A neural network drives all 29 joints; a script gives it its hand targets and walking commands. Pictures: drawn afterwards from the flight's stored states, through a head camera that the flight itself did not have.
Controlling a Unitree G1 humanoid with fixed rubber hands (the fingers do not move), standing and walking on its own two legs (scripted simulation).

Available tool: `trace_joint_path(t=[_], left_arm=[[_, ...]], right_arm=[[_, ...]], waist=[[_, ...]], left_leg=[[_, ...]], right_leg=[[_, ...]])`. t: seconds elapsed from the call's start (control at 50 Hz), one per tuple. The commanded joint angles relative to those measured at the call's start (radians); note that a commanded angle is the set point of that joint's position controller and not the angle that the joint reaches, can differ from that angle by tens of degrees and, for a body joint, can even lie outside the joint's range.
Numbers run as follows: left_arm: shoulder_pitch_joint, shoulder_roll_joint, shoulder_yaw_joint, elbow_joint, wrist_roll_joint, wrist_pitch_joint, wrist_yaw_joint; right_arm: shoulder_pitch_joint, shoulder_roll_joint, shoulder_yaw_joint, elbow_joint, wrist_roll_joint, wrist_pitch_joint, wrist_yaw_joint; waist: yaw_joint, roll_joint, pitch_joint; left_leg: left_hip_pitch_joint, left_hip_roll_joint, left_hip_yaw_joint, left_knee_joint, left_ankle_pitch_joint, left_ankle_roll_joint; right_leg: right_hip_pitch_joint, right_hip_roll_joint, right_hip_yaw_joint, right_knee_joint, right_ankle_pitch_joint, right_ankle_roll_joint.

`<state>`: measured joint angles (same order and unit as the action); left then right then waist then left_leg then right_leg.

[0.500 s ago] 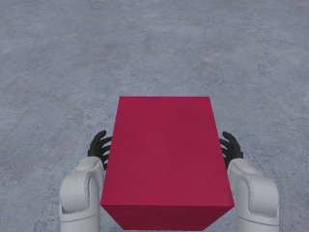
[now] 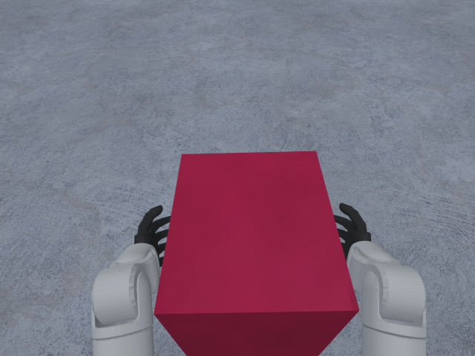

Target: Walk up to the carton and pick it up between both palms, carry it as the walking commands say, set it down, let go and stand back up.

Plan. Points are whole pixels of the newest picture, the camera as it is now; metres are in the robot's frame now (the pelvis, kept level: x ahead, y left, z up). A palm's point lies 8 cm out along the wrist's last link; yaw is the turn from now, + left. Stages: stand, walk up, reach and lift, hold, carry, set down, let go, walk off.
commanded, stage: carry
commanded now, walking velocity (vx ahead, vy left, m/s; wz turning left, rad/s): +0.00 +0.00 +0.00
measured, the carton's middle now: (250, 261) +0.27 +0.00 +0.00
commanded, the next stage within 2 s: none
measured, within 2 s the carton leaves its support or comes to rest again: neither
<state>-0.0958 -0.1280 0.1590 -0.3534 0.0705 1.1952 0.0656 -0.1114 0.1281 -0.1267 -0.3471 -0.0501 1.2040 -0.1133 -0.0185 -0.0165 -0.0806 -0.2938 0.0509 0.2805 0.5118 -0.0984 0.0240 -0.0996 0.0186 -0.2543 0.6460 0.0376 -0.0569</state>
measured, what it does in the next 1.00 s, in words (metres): walks ahead: left foot, then right foot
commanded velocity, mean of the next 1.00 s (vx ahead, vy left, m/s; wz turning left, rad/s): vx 0.00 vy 0.00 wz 0.00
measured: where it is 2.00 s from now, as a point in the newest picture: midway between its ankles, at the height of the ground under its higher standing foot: outside the picture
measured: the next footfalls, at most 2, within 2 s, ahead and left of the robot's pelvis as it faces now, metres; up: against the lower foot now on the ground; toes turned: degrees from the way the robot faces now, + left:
left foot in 0.02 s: +0.06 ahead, +0.07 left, +0.00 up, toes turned +19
right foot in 0.18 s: +0.14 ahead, -0.15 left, +0.00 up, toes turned -1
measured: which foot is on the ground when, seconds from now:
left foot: up 0.00-0.00, down 0.02-1.00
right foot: down 0.00-0.00, up 0.02-0.16, down 0.18-1.00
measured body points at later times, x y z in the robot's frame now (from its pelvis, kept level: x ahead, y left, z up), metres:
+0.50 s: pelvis +0.13 -0.06 -0.03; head +0.15 -0.05 +0.42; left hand +0.39 +0.12 +0.02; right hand +0.41 -0.20 +0.03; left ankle +0.03 +0.07 -0.75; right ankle +0.10 -0.14 -0.76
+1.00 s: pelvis +0.14 -0.04 -0.02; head +0.14 -0.03 +0.43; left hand +0.40 +0.15 +0.03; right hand +0.43 -0.17 +0.04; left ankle +0.03 +0.05 -0.76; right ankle +0.10 -0.15 -0.76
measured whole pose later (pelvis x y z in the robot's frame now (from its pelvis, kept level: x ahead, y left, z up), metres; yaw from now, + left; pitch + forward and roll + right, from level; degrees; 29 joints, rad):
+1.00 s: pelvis +0.14 -0.04 -0.02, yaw +6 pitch +7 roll +0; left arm -0.12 -0.13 0.15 -0.29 0.08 1.15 0.06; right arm -0.09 0.13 -0.13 -0.31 -0.07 1.15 -0.10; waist -0.01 -0.01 -0.15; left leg -0.18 0.08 0.20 0.45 -0.29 -0.03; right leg -0.29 -0.02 -0.12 0.49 -0.24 -0.03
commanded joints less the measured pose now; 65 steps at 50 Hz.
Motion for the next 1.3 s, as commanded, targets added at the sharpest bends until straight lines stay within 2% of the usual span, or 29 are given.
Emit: trace_joint_path(t=[0.0, 0.02, 0.04, 0.08, 0.12, 0.14, 0.16, 0.18, 0.2, 0.22, 0.24, 0.28, 0.32, 0.34, 0.36, 0.46, 0.58, 0.7, 0.8, 0.84, 0.88, 0.9, 0.92, 0.94, 1.0, 1.04, 1.18, 1.26, 1.28], left_arm=[[-0.582, -0.86, -0.743, -0.084, -0.386, -0.002, -0.233], [-0.469, -0.852, -0.74, -0.016, -0.365, 0.007, -0.246], [-0.431, -0.862, -0.751, -0.02, -0.375, 0.002, -0.238], [-0.403, -0.849, -0.741, -0.007, -0.345, -0.012, -0.223], [-0.469, -0.851, -0.725, -0.065, -0.351, -0.017, -0.209], [-0.456, -0.873, -0.742, -0.13, -0.366, -0.016, -0.209], [-0.5, -0.887, -0.768, -0.162, -0.384, -0.013, -0.212], [-0.439, -0.876, -0.749, -0.11, -0.36, -0.003, -0.214], [-0.452, -0.888, -0.746, -0.113, -0.364, -0.016, -0.208], [-0.449, -0.913, -0.748, -0.097, -0.364, -0.014, -0.207], [-0.432, -0.913, -0.746, -0.079, -0.356, -0.018, -0.207], [-0.433, -0.884, -0.723, -0.082, -0.33, -0.04, -0.2], [-0.471, -0.879, -0.736, -0.086, -0.344, -0.049, -0.206], [-0.528, -0.892, -0.786, -0.152, -0.383, -0.049, -0.211], [-0.464, -0.873, -0.757, -0.114, -0.352, -0.051, -0.214], [-0.458, -0.879, -0.781, -0.13, -0.38, -0.038, -0.22], [-0.457, -0.843, -0.738, -0.054, -0.332, -0.032, -0.218], [-0.484, -0.859, -0.735, -0.05, -0.335, -0.037, -0.221], [-0.469, -0.855, -0.733, -0.041, -0.337, -0.05, -0.223], [-0.484, -0.866, -0.749, -0.059, -0.344, -0.052, -0.228], [-0.478, -0.853, -0.739, -0.064, -0.342, -0.051, -0.228], [-0.468, -0.884, -0.752, -0.029, -0.341, -0.052, -0.233], [-0.467, -0.863, -0.738, -0.019, -0.337, -0.053, -0.23], [-0.48, -0.866, -0.753, -0.059, -0.337, -0.059, -0.227], [-0.5, -0.847, -0.733, -0.057, -0.326, -0.072, -0.217], [-0.495, -0.84, -0.727, -0.057, -0.322, -0.084, -0.224], [-0.491, -0.86, -0.738, -0.052, -0.315, -0.091, -0.223], [-0.436, -0.811, -0.681, 0.053, -0.269, -0.109, -0.218], [-0.433, -0.838, -0.691, 0.033, -0.272, -0.12, -0.225]], right_arm=[[-0.524, 0.908, 0.801, -0.115, 0.38, -0.013, 0.263], [-0.519, 0.889, 0.765, -0.133, 0.36, -0.013, 0.262], [-0.493, 0.878, 0.75, -0.084, 0.357, -0.004, 0.26], [-0.487, 0.882, 0.775, -0.096, 0.36, -0.008, 0.264], [-0.502, 0.877, 0.762, -0.122, 0.365, -0.016, 0.269], [-0.472, 0.862, 0.752, -0.149, 0.359, -0.014, 0.269], [-0.492, 0.863, 0.753, -0.164, 0.358, -0.014, 0.268], [-0.472, 0.854, 0.759, -0.162, 0.354, -0.009, 0.267], [-0.54, 0.86, 0.791, -0.208, 0.377, -0.01, 0.27], [-0.579, 0.87, 0.812, -0.219, 0.397, -0.01, 0.274], [-0.56, 0.875, 0.805, -0.196, 0.393, -0.011, 0.274], [-0.521, 0.882, 0.803, -0.167, 0.386, -0.025, 0.277], [-0.504, 0.892, 0.774, -0.114, 0.362, -0.033, 0.276], [-0.506, 0.91, 0.776, -0.141, 0.36, -0.051, 0.269], [-0.49, 0.889, 0.779, -0.148, 0.345, -0.053, 0.266], [-0.442, 0.868, 0.794, -0.18, 0.345, -0.05, 0.257], [-0.439, 0.891, 0.786, -0.074, 0.343, -0.034, 0.272], [-0.47, 0.881, 0.784, -0.066, 0.338, -0.038, 0.271], [-0.495, 0.905, 0.778, -0.095, 0.348, -0.056, 0.271], [-0.501, 0.89, 0.776, -0.121, 0.336, -0.065, 0.268], [-0.448, 0.885, 0.767, -0.083, 0.321, -0.063, 0.262], [-0.529, 0.874, 0.767, -0.119, 0.328, -0.065, 0.266], [-0.499, 0.881, 0.782, -0.091, 0.329, -0.065, 0.264], [-0.505, 0.889, 0.782, -0.097, 0.329, -0.062, 0.265], [-0.495, 0.908, 0.782, -0.07, 0.332, -0.072, 0.274], [-0.482, 0.89, 0.756, -0.068, 0.313, -0.086, 0.27], [-0.472, 0.878, 0.771, -0.065, 0.301, -0.09, 0.266], [-0.466, 0.858, 0.753, -0.012, 0.281, -0.111, 0.264], [-0.473, 0.851, 0.744, -0.034, 0.279, -0.125, 0.267]], waist=[[-0.135, 0.212, -0.185], [-0.094, 0.228, -0.179], [-0.028, 0.195, -0.189], [0.01, 0.133, -0.189], [0.007, 0.235, -0.232], [0.019, 0.211, -0.294], [0.006, 0.146, -0.339], [-0.009, -0.023, -0.374], [0.0, -0.134, -0.453], [0.016, -0.171, -0.432], [0.018, -0.149, -0.418], [-0.005, -0.042, -0.402], [0.003, 0.003, -0.393], [0.009, 0.112, -0.391], [0.011, 0.059, -0.39], [0.002, -0.068, -0.409], [0.008, 0.026, -0.377], [0.006, -0.05, -0.342], [0.009, 0.08, -0.354], [0.003, 0.04, -0.348], [0.003, -0.049, -0.347], [0.004, -0.027, -0.354], [0.002, -0.007, -0.323], [0.006, -0.037, -0.345], [0.01, 0.055, -0.37], [0.008, 0.121, -0.369], [0.009, -0.001, -0.373], [0.008, -0.001, -0.342], [0.01, 0.062, -0.354]], left_leg=[[0.548, 0.177, -0.281, -0.212, 1.115, 0.147], [0.439, 0.283, -0.387, -0.189, 1.347, 0.188], [0.503, 0.34, -0.417, -0.111, 1.398, 0.207], [0.508, 0.239, -0.297, -0.097, 1.099, 0.123], [0.367, 0.204, -0.209, -0.056, 1.037, 0.082], [0.252, 0.199, -0.16, -0.012, 0.803, 0.033], [0.181, 0.149, -0.153, 0.028, 0.57, -0.014], [0.09, 0.074, -0.115, 0.128, 0.242, -0.053], [0.011, 0.013, -0.139, 0.195, -0.068, -0.062], [-0.094, -0.02, -0.167, 0.271, -0.373, -0.056], [-0.138, -0.005, -0.198, 0.279, -0.457, -0.054], [-0.053, 0.041, -0.204, -0.009, -0.307, -0.047], [0.128, 0.085, -0.24, -0.097, 0.162, -0.041], [0.157, 0.105, -0.237, 0.009, 0.44, -0.04], [0.181, 0.099, -0.21, 0.057, 0.548, -0.04], [-0.054, 0.011, -0.111, 0.003, 0.019, -0.059], [0.163, 0.084, -0.137, -0.008, 0.424, -0.053], [0.021, 0.054, -0.107, -0.086, 0.147, -0.062], [0.261, 0.109, -0.114, 0.013, 0.675, -0.043], [0.215, 0.104, -0.106, 0.042, 0.554, -0.04], [0.077, 0.064, -0.073, 0.088, 0.378, -0.046], [0.061, 0.061, -0.109, -0.03, 0.131, -0.046], [0.023, 0.057, -0.078, -0.077, 0.117, -0.055], [0.093, 0.063, -0.106, -0.118, 0.135, -0.044], [0.279, 0.109, -0.111, -0.017, 0.607, -0.043], [0.319, 0.137, -0.123, 0.018, 0.713, -0.026], [0.203, 0.107, -0.15, -0.032, 0.273, -0.032], [0.211, 0.131, -0.152, -0.041, 0.395, -0.037], [0.196, 0.131, -0.143, -0.025, 0.431, -0.039]], right_leg=[[-0.473, 0.003, 0.055, 0.538, -0.046, 0.077], [-0.489, 0.036, 0.246, 0.589, -0.581, 0.041], [-0.536, -0.011, 0.371, 0.469, -0.608, 0.018], [-0.529, -0.042, 0.261, 0.062, -0.549, -0.01], [-0.305, 0.023, 0.11, -0.118, -0.282, 0.003], [-0.133, -0.012, 0.106, -0.217, -0.046, 0.001], [-0.044, -0.046, 0.147, -0.227, 0.145, -0.002], [0.071, -0.132, 0.199, -0.176, 0.598, -0.023], [0.182, -0.246, 0.317, -0.08, 1.001, -0.111], [0.24, -0.305, 0.361, -0.08, 1.097, -0.156], [0.236, -0.34, 0.378, -0.099, 1.065, -0.178], [0.171, -0.276, 0.304, -0.054, 0.808, -0.137], [0.001, -0.19, 0.252, -0.058, 0.38, -0.049], [-0.009, -0.161, 0.234, -0.072, 0.388, -0.025], [-0.032, -0.149, 0.219, -0.046, 0.463, -0.014], [0.216, -0.185, 0.244, -0.046, 0.926, -0.065], [0.048, -0.156, 0.226, -0.115, 0.584, -0.021], [0.16, -0.172, 0.22, -0.098, 0.764, -0.046], [-0.065, -0.115, 0.177, -0.105, 0.391, 0.009], [-0.052, -0.113, 0.176, -0.142, 0.408, 0.016], [0.099, -0.12, 0.179, -0.115, 0.707, -0.005], [0.1, -0.183, 0.221, -0.113, 0.718, -0.04], [0.135, -0.174, 0.219, -0.108, 0.735, -0.037], [0.108, -0.183, 0.236, -0.118, 0.675, -0.038], [-0.051, -0.129, 0.182, -0.094, 0.405, 0.003], [-0.138, -0.13, 0.187, -0.103, 0.265, 0.019], [-0.027, -0.19, 0.235, -0.133, 0.437, -0.015], [-0.062, -0.167, 0.196, -0.124, 0.288, 0.003], [-0.065, -0.166, 0.191, -0.11, 0.283, 0.01]])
